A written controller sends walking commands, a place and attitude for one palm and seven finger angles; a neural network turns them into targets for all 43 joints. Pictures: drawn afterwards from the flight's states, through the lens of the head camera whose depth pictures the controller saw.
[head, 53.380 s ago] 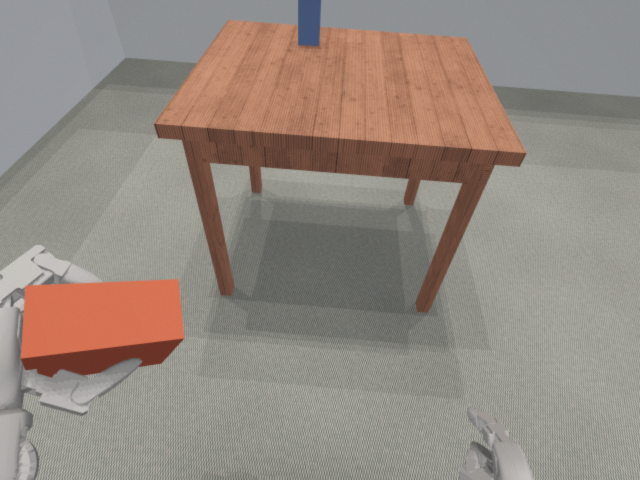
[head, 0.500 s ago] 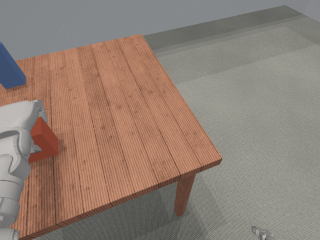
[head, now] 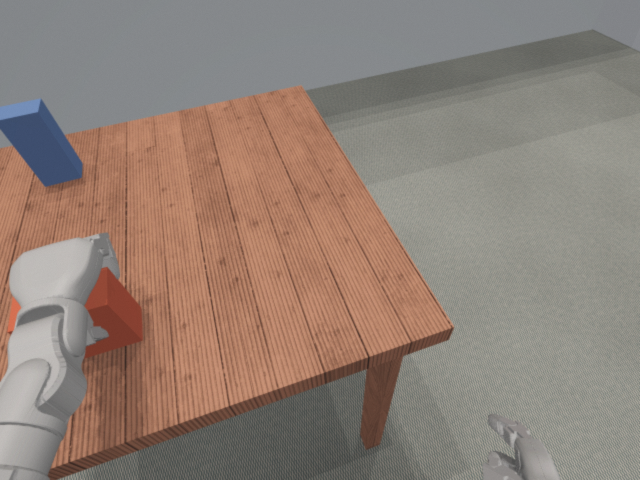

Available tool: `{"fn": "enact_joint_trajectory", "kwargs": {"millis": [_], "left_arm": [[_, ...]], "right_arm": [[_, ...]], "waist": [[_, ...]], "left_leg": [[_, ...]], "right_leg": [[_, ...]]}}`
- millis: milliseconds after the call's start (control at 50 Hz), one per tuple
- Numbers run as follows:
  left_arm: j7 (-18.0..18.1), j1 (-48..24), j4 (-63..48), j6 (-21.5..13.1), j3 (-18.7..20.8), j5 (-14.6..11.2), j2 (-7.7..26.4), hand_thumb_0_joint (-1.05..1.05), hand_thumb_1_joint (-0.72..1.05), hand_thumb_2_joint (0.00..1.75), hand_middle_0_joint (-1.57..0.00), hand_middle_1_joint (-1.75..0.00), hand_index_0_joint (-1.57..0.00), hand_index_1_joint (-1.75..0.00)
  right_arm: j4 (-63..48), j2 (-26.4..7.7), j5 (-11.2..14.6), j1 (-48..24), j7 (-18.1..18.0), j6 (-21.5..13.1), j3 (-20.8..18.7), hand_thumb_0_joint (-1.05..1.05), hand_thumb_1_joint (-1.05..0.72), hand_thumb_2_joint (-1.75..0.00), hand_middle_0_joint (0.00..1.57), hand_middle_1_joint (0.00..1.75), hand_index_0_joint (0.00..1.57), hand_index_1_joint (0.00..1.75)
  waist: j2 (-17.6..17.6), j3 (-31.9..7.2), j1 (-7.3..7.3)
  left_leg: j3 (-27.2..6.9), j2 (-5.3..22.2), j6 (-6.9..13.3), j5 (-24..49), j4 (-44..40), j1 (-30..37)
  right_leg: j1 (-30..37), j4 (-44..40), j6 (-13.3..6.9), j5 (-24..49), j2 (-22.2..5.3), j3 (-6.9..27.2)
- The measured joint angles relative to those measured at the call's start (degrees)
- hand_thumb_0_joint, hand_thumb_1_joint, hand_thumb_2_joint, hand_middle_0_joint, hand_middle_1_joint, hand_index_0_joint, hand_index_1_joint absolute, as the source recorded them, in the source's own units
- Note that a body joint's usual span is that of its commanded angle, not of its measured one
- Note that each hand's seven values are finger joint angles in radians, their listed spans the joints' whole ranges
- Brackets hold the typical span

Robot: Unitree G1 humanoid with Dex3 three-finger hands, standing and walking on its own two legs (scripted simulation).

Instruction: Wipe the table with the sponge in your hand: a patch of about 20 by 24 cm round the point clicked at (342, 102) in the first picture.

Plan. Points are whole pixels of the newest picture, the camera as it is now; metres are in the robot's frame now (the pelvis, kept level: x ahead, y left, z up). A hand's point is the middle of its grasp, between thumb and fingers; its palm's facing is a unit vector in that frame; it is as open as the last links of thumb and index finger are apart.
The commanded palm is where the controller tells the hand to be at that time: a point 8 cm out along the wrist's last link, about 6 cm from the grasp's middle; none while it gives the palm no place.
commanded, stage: wipe back along the middle lane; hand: left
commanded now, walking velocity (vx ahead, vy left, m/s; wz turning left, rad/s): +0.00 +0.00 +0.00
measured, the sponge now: (90, 323) +0.29 +0.35 +0.02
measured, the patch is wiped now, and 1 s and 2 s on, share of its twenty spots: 0.65 0.70 0.90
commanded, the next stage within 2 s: slide across to the third lane in 0.30 s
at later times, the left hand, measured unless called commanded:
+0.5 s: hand (87, 326) +0.26 +0.31 +0.08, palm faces +0.01 -0.03 -1.00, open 9.9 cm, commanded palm +0.23 +0.29 +0.12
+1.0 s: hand (106, 324) +0.26 +0.28 +0.08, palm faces +0.00 -0.03 -1.00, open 9.8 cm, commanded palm +0.25 +0.25 +0.12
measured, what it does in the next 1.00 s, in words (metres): stands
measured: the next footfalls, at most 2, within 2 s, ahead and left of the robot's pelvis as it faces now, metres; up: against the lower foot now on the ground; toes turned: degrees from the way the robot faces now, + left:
none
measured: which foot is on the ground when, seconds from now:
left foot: down 0.00-1.00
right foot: down 0.00-1.00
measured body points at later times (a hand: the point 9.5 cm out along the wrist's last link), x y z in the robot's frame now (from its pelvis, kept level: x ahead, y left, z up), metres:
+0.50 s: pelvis +0.00 -0.01 +0.00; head +0.01 -0.05 +0.45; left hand +0.25 +0.30 +0.13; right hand +0.19 -0.25 -0.11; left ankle -0.04 +0.12 -0.74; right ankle -0.05 -0.15 -0.74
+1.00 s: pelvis -0.02 -0.01 +0.00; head -0.01 -0.05 +0.45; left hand +0.26 +0.28 +0.13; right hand +0.19 -0.23 -0.10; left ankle -0.04 +0.12 -0.74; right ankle -0.05 -0.15 -0.74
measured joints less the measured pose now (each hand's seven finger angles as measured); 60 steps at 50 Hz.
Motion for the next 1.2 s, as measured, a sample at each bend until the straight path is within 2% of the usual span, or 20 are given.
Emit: {"fn": "enact_joint_trajectory", "kwargs": {"millis": [100,240,440,660,960,1200], "left_arm": [[-0.64,0.88,-1.13,0.56,-0.2,0.4,-0.25,0.0,-0.48,1.02,-0.72,-1.47,-0.74,-1.48],[-0.08,6.91,-6.46,-0.7,1.24,-0.5,-0.74,0.01,-0.48,1.02,-0.72,-1.48,-0.74,-1.49],[0.99,12.0,-11.7,0.64,1.46,-1.36,-1.84,0.01,-0.48,1.02,-0.72,-1.48,-0.74,-1.49],[-0.96,8.83,-11.29,3.1,-1.7,-0.3,-2.22,0.01,-0.5,1.03,-0.74,-1.46,-0.76,-1.46],[-1.1,2.51,-6.55,4.76,-6.17,1.53,-4.53,0.0,-0.52,1.03,-0.76,-1.44,-0.79,-1.43],[-1.1,-3.18,-2.69,6.42,-10.53,2.19,-6.5,0.0,-0.54,1.04,-0.76,-1.44,-0.81,-1.41]], "right_arm": [[-0.33,-0.05,-0.13,-0.53,-0.24,-0.44,0.16,0.01,-0.9,-0.89,0.2,0.3,0.2,0.3],[-0.56,-0.15,-0.36,0.2,0.15,-1.0,-0.16,0.01,-0.9,-0.89,0.2,0.3,0.2,0.3],[-0.01,-0.42,-0.52,0.3,-0.03,-1.05,-0.43,0.01,-0.9,-0.89,0.2,0.3,0.2,0.3],[-0.06,-0.16,-0.77,-0.83,-1.6,-1.95,-0.27,0.01,-0.9,-0.89,0.2,0.3,0.2,0.3],[0.96,0.75,-0.69,-1.86,-2.0,-2.74,0.64,0.01,-0.9,-0.89,0.2,0.3,0.2,0.3],[1.86,0.65,-0.28,-2.17,-2.2,-2.92,0.91,0.01,-0.9,-0.89,0.2,0.3,0.2,0.3]], "waist": [[0.19,0.39,0.11],[0.77,-0.13,0.23],[0.94,0.11,0.8],[0.75,1.21,1.35],[0.84,1.56,2.32],[0.92,1.5,2.48]], "left_leg": [[-0.11,0.2,-0.28,0.14,-0.26,0.33],[0.12,0.61,-0.59,-0.28,-0.29,0.96],[0.17,0.79,-0.85,-0.52,-0.07,1.86],[-0.2,0.62,-0.9,0.23,-0.42,2.58],[-0.51,0.16,-0.87,1.64,-1.27,2.81],[-0.82,-0.05,-1.01,2.54,-1.66,2.71]], "right_leg": [[0.15,0.13,-0.19,-0.08,0.19,-0.09],[0.47,0.45,-0.31,-0.55,0.56,0.15],[1.04,1.32,-0.55,-1.11,0.74,0.21],[1.81,1.24,-0.7,-0.65,0.58,-0.13],[1.94,0.97,-0.72,0.27,0.16,-0.41],[1.67,1.3,-0.9,0.65,-0.05,-0.69]]}}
